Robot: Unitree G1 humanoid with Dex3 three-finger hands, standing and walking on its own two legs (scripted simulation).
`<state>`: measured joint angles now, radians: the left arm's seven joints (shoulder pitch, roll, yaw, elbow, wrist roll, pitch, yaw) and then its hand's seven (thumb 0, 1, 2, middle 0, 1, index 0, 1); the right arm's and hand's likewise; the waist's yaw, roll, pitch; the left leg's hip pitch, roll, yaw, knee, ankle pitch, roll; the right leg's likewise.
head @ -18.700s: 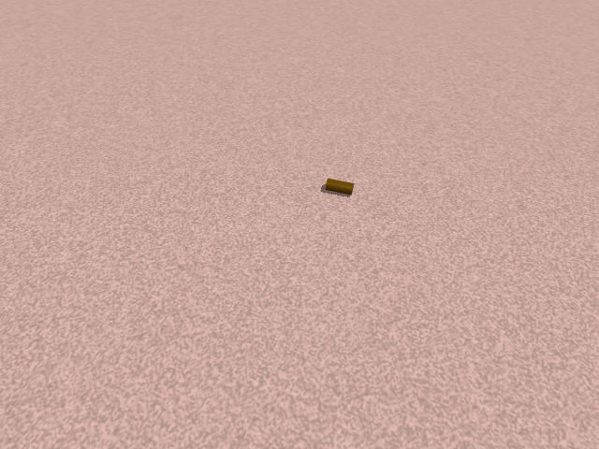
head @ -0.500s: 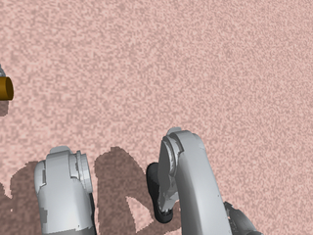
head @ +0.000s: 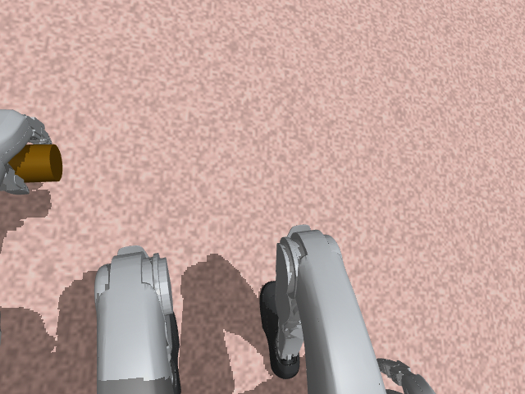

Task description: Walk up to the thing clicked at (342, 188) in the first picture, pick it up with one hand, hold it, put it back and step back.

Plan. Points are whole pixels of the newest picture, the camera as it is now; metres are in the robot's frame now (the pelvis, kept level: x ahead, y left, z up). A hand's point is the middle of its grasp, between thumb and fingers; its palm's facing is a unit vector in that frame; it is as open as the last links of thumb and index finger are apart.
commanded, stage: lift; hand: left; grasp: from above
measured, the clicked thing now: (7, 164) +0.46 +0.34 -0.17
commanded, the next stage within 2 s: hold in 1.34 s
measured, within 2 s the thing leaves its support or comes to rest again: neither
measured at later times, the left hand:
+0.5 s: hand out of the picture +0.38 +0.30 +0.05, palm faces -0.46 -0.08 -0.89, open 8.4 cm
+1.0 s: hand out of the picture +0.34 +0.27 +0.22, palm faces -0.49 -0.09 -0.87, open 8.5 cm
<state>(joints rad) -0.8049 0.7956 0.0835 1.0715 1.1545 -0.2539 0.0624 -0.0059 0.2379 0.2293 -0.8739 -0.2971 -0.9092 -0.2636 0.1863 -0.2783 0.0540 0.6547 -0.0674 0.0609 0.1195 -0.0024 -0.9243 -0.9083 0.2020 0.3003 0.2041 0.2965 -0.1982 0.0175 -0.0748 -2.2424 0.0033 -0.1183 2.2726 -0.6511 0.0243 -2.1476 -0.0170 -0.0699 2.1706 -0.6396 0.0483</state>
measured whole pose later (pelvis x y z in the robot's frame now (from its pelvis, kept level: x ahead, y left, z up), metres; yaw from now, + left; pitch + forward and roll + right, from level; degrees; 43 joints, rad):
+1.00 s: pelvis +0.04 +0.00 +0.30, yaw +5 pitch +16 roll -3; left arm -0.33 0.47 -0.14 0.82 1.04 -0.13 0.10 -0.01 0.23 0.28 -0.83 -0.36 -0.86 -0.33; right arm 0.24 -0.25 -0.02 0.74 0.04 -0.02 -0.05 0.00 -0.91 -0.90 0.20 0.30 0.20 0.30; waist -0.07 0.03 -0.13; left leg -1.01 0.04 -0.02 1.19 -0.47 0.01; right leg -0.98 -0.01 -0.02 1.13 -0.44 0.03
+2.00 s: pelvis +0.09 +0.00 +0.38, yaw +5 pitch +6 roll +0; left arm -0.25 0.42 -0.18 0.71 1.03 -0.09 -0.01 -0.01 0.22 0.33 -0.83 -0.34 -0.86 -0.32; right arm 0.22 -0.25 -0.05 0.71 0.05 0.05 -0.04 0.00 -0.90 -0.90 0.20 0.30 0.20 0.30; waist -0.02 0.03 -0.05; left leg -0.43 0.02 0.03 0.66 -0.33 0.00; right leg -0.44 -0.02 0.02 0.64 -0.31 0.02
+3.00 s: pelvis +0.07 -0.01 +0.40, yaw +5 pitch +1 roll +0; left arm -0.22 0.43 -0.20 0.61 0.99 -0.10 -0.08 -0.01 0.22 0.29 -0.85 -0.33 -0.88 -0.31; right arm 0.17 -0.25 -0.02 0.70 0.06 0.07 -0.07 0.01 -0.91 -0.90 0.20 0.30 0.20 0.30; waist 0.01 0.05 0.00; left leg -0.29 0.02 0.04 0.51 -0.23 0.00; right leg -0.30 -0.02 0.03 0.52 -0.23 0.02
